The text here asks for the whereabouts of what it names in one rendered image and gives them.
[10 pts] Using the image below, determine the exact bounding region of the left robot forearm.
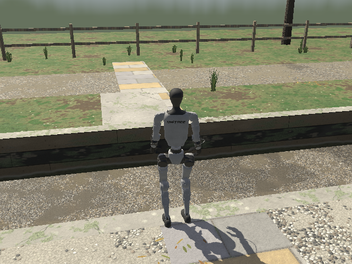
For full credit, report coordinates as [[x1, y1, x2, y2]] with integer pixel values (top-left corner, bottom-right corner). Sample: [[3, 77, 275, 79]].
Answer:
[[151, 133, 158, 148]]

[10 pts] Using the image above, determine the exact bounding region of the robot right shin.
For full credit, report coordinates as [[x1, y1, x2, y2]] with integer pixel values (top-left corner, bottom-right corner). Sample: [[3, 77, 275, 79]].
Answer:
[[181, 179, 191, 216]]

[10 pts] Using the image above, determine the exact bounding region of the left robot upper arm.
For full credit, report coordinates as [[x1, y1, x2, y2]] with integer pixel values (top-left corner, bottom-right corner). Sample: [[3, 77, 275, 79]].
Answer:
[[152, 112, 165, 141]]

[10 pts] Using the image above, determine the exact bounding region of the right robot upper arm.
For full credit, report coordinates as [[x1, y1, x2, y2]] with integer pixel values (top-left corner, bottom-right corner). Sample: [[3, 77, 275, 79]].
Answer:
[[188, 112, 200, 142]]

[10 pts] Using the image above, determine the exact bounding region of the robot right foot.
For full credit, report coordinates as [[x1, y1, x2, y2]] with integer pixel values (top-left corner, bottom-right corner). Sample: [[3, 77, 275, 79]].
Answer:
[[181, 209, 191, 223]]

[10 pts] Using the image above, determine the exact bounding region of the robot right hand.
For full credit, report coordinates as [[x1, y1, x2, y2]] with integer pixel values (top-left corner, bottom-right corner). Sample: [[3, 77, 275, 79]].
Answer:
[[188, 147, 201, 156]]

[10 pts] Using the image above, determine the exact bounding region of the right robot forearm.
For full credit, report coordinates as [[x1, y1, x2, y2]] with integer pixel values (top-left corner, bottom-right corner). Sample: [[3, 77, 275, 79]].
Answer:
[[194, 134, 201, 150]]

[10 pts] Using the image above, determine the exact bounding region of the robot left hand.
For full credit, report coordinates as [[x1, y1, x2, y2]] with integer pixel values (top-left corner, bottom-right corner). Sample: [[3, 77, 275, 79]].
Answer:
[[151, 145, 163, 154]]

